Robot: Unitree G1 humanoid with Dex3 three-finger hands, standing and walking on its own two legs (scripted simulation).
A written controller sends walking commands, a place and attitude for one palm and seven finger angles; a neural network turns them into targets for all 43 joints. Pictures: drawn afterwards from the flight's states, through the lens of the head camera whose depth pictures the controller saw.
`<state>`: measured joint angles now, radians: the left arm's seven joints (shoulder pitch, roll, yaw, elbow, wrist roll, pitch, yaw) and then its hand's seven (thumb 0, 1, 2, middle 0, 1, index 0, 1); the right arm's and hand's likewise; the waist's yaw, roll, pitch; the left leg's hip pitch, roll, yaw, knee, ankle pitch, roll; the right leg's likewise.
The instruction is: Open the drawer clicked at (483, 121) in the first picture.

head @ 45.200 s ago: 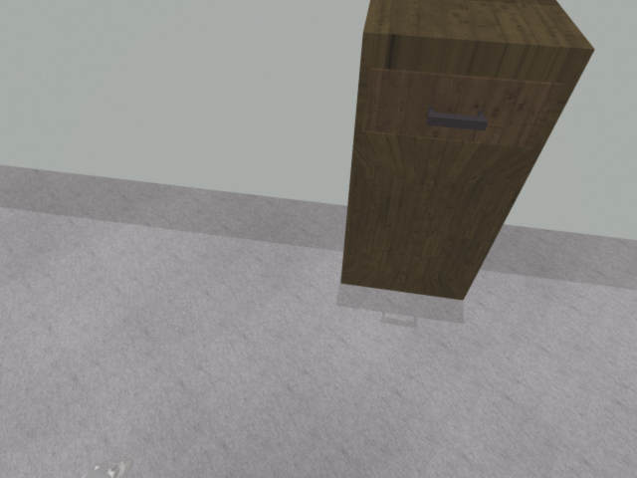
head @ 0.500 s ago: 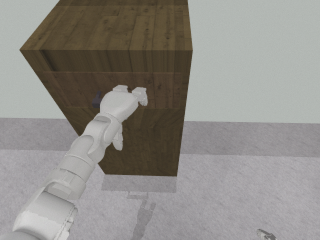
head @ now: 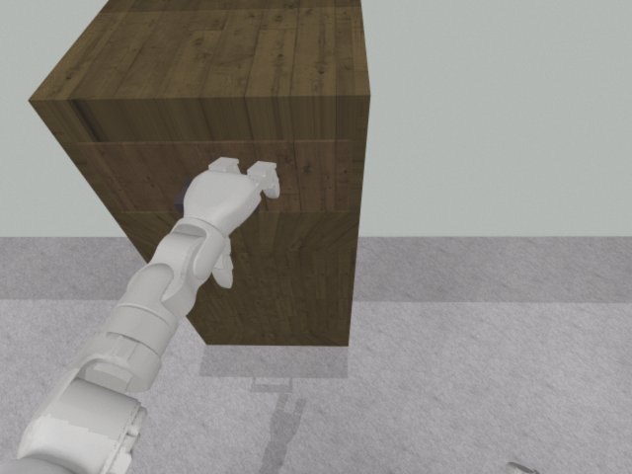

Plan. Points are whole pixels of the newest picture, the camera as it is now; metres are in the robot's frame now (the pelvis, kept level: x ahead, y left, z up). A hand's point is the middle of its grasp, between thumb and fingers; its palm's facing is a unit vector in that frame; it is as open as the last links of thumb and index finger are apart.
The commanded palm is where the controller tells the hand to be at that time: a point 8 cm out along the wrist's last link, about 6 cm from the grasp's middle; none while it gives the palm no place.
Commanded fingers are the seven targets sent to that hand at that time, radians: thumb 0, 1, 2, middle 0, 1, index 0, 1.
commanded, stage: re-aim the fingers above the handle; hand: left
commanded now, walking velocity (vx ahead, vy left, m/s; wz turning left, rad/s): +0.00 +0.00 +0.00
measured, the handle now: (220, 193) +0.53 +0.18 +0.01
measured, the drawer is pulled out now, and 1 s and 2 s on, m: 0.00 0.00 0.00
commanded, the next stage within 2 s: lower the fingers behind the handle in 0.16 s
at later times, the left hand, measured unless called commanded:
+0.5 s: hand (245, 219) +0.43 +0.11 +0.06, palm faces +0.05 -0.11 -0.99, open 13.8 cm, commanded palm +0.42 +0.17 +0.11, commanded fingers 0.00 -0.50 0.30 -0.30 -1.20 -0.30 -1.20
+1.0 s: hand (215, 226) +0.45 +0.17 +0.03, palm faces +0.00 -0.08 -1.00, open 13.9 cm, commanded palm +0.43 +0.19 +0.07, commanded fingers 0.00 -0.50 0.30 -0.30 -1.20 -0.30 -1.20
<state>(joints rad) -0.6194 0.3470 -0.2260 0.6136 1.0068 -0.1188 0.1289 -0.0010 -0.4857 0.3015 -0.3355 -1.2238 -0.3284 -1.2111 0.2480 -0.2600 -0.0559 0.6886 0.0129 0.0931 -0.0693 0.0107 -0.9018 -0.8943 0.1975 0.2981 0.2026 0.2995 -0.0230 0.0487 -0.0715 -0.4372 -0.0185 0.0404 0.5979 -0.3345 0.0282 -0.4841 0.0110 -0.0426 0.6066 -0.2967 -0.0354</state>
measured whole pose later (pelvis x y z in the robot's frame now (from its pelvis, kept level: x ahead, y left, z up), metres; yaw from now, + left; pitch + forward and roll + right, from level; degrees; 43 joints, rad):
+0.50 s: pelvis -0.01 -0.01 +0.00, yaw -1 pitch +11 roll +1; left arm -0.65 0.34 -0.15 0.70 1.06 -0.14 0.27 0.00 -0.49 0.30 -0.33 -1.20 -0.32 -1.20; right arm 0.22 -0.25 -0.05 0.70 0.01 0.07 -0.06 0.01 -0.90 -0.89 0.20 0.30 0.20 0.30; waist -0.05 0.03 -0.07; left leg -0.48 -0.01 0.06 0.62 -0.33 0.02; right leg -0.54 0.02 -0.03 0.64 -0.29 -0.05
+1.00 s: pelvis +0.00 +0.00 -0.01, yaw +0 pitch +15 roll +0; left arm -0.70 0.37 -0.12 0.86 1.06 -0.12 0.29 0.00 -0.49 0.30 -0.33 -1.24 -0.30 -1.20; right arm 0.28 -0.27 -0.07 0.72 0.00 0.07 -0.04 0.01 -0.90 -0.89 0.20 0.30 0.20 0.30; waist -0.04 0.03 -0.12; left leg -0.59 -0.01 0.04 0.70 -0.37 0.03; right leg -0.63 0.02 -0.04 0.69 -0.32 -0.04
